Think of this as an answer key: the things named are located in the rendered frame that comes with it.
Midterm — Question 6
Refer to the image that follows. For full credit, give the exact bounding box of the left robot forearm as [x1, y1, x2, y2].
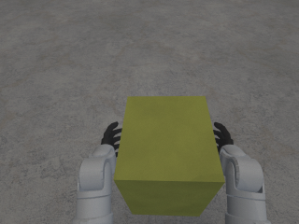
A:
[71, 144, 116, 224]

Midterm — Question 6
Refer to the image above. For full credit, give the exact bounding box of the carton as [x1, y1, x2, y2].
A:
[113, 96, 225, 217]

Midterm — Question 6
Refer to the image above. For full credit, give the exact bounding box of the right robot forearm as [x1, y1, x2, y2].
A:
[219, 145, 272, 224]

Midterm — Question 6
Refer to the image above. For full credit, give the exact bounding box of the robot right hand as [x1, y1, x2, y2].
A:
[213, 122, 234, 155]

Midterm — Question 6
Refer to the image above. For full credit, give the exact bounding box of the robot left hand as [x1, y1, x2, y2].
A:
[101, 121, 122, 158]

